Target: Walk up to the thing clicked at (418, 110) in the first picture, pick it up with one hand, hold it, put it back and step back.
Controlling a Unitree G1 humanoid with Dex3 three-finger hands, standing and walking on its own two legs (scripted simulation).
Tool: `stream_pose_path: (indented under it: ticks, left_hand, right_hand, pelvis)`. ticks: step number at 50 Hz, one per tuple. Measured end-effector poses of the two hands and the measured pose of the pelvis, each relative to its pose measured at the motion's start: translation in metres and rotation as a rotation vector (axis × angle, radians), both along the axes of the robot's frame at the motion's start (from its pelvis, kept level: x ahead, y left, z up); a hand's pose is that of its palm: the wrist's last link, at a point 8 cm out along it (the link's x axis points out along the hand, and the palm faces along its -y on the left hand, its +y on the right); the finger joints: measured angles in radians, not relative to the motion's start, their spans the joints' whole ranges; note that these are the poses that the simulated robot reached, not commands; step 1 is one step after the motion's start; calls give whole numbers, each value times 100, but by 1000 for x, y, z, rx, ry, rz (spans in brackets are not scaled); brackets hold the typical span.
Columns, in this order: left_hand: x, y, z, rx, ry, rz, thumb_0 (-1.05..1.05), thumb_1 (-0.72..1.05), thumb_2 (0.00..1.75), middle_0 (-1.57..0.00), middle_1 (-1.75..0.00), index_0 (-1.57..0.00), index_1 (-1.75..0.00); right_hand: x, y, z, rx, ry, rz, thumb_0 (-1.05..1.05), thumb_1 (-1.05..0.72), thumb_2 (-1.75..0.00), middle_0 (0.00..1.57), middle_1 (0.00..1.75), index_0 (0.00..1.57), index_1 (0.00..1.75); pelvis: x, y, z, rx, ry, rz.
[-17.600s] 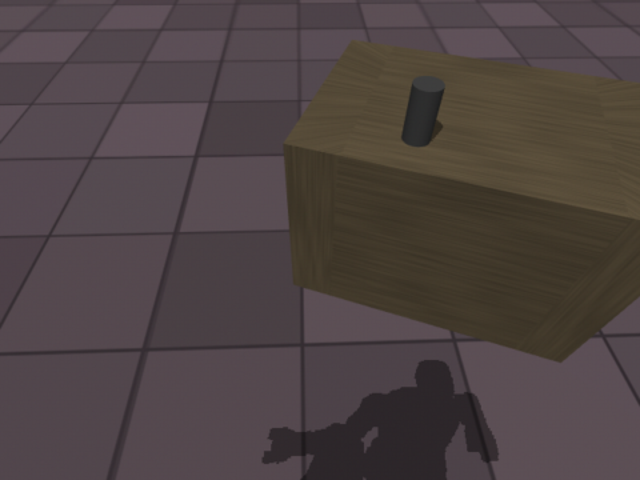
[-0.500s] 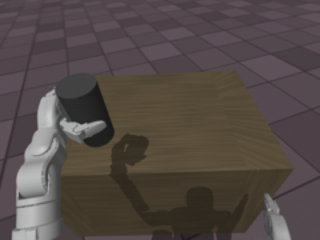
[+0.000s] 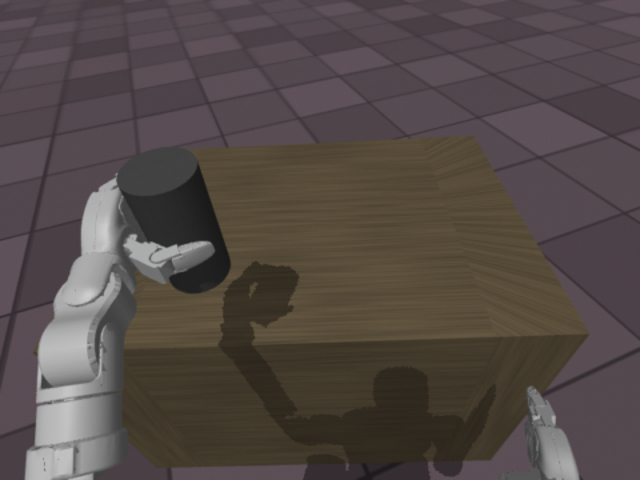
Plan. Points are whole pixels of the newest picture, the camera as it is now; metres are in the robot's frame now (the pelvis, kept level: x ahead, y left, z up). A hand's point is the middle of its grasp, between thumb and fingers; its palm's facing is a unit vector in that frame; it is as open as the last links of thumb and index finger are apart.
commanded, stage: hold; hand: left
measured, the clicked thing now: (181, 225) +0.33 +0.16 +0.20
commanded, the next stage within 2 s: crouch in 1.40 s
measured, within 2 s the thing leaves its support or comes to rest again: neither
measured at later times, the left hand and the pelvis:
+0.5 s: hand (174, 217) +0.34 +0.17 +0.20, palm faces +0.14 -0.99 +0.03, open 10.9 cm; pelvis +0.01 +0.00 +0.00, yaw +0 degrees
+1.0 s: hand (171, 209) +0.35 +0.17 +0.21, palm faces +0.15 -0.99 +0.02, open 11.0 cm; pelvis +0.01 +0.00 +0.00, yaw +0 degrees
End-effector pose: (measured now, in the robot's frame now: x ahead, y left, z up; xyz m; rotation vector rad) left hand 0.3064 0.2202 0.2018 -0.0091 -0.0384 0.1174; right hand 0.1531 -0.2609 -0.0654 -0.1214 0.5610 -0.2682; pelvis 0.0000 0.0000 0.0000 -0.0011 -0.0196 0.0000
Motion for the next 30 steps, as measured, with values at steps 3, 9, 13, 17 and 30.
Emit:
stream_pose_path:
  ticks: [3, 9, 13, 17, 30]
  left_hand:
    - [3, 0, 3, -6, -4, 2, -2, -61, 98, -75, -114, -77, -114]
    - [5, 2, 9, -10, -25, 6, -2, -61, 98, -75, -114, -77, -114]
    - [6, 2, 6, -10, -13, 1, -2, -61, 98, -75, -114, -77, -114]
    - [8, -2, -5, -19, 24, -9, -2, -61, 98, -75, -114, -77, -114]
    - [6, 5, 10, 7, -46, 32, -2, -61, 98, -74, -115, -77, -114]
  right_hand:
    - [2, 0, 2, -2, -13, -6, -1, 52, -5, 5, 5, 6, 5]
    - [-1, 0, 2, 3, -4, -12, -1, 52, -5, 5, 5, 6, 5]
    - [-2, 2, 0, 8, 5, -7, -1, 52, -5, 5, 5, 6, 5]
    - [-2, 2, -1, 10, 15, -4, -1, 52, -5, 5, 5, 6, 5]
    - [0, -2, -3, -1, 29, -20, -1, 52, -5, 5, 5, 6, 5]
  pelvis:
    - [1, 0, 0, 0, 2, -2]
    - [3, 1, 1, 0, 2, -4]
    - [4, 1, 1, 0, 2, -6]
    - [3, 2, 1, 0, 4, -7]
    - [6, 0, 2, -1, 1, -4]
